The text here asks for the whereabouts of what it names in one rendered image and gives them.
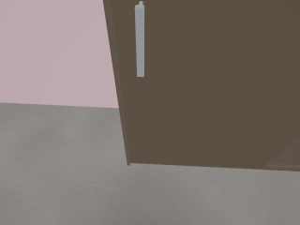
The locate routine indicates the handle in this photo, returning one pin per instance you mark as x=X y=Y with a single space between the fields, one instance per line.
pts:
x=139 y=33

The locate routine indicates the wardrobe door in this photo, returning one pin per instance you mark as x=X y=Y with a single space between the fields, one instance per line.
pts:
x=221 y=83
x=289 y=155

